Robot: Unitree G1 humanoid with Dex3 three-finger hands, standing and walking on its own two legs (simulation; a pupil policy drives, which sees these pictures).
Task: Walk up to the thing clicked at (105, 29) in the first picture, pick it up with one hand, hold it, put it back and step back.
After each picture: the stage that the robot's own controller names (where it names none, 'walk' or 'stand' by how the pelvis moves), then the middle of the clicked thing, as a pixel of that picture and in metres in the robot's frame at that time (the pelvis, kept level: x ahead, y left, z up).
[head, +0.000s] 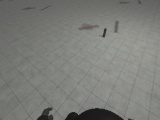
stand; (104, 32) +2.20 -0.39 -0.65
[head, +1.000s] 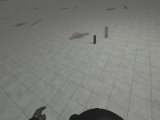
walk; (94, 39) +2.07 +0.00 -0.62
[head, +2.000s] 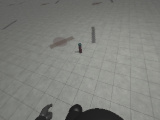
walk; (80, 48) +1.44 +0.31 -0.65
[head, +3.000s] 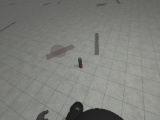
walk; (80, 63) +0.99 +0.25 -0.65
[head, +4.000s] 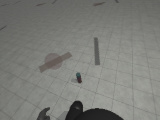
walk; (79, 78) +0.65 +0.22 -0.65
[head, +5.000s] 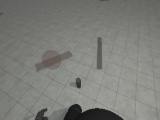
stand; (78, 83) +0.50 +0.16 -0.63
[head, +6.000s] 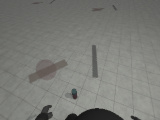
stand; (74, 94) +0.42 +0.18 -0.65
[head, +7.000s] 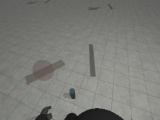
stand; (72, 94) +0.41 +0.20 -0.65
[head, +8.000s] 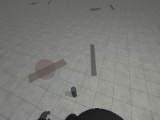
stand; (74, 92) +0.44 +0.20 -0.66
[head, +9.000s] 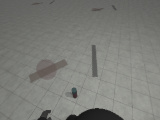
stand; (74, 93) +0.43 +0.19 -0.66
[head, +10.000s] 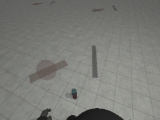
stand; (74, 94) +0.42 +0.19 -0.66
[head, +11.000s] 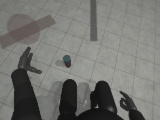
go down; (67, 62) +0.49 +0.19 -0.38
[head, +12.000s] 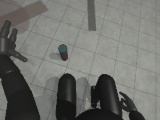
go down; (63, 53) +0.51 +0.20 -0.28
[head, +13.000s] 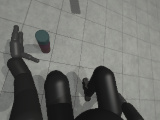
close in; (44, 44) +0.50 +0.24 -0.19
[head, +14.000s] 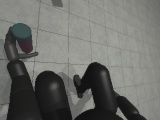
close; (25, 41) +0.50 +0.27 -0.17
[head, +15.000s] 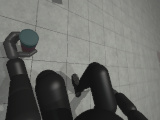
lift; (28, 44) +0.46 +0.25 -0.17
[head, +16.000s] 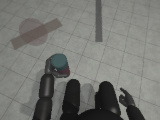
lift; (63, 68) +0.34 +0.18 -0.01
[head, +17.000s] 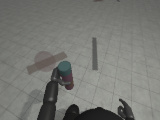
hold; (67, 77) +0.30 +0.16 +0.03
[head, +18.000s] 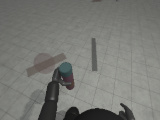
hold; (68, 78) +0.30 +0.15 +0.02
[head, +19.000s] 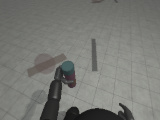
crouch; (70, 76) +0.31 +0.14 +0.02
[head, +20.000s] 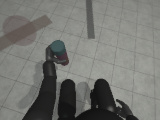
crouch; (61, 55) +0.44 +0.17 -0.05
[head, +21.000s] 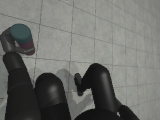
lower; (26, 43) +0.48 +0.25 -0.19
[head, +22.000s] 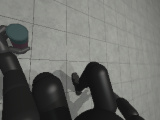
lower; (20, 42) +0.48 +0.27 -0.18
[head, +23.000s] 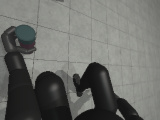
lower; (27, 43) +0.47 +0.25 -0.18
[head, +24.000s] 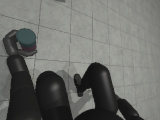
lower; (28, 45) +0.46 +0.25 -0.18
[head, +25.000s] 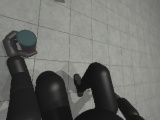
rest; (28, 46) +0.46 +0.25 -0.17
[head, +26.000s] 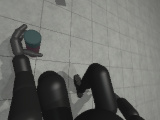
withdraw; (33, 46) +0.47 +0.24 -0.18
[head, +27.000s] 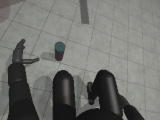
stand; (59, 53) +0.47 +0.20 -0.21
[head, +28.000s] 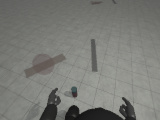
stand; (74, 92) +0.40 +0.15 -0.57
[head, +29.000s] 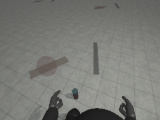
stand; (75, 94) +0.40 +0.16 -0.60
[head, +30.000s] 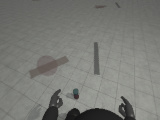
stand; (76, 94) +0.40 +0.14 -0.60
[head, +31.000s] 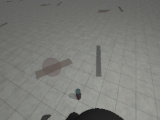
walk; (78, 94) +0.43 +0.15 -0.65
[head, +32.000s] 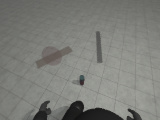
walk; (81, 80) +0.51 +0.11 -0.64
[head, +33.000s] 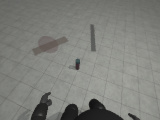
walk; (77, 64) +0.76 +0.13 -0.64
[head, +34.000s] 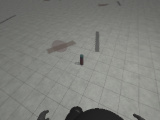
stand; (81, 60) +1.05 +0.21 -0.64
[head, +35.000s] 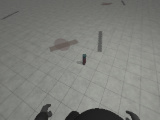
stand; (84, 59) +1.06 +0.12 -0.65
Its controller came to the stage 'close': yes
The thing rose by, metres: 0.68
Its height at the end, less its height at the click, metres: +0.00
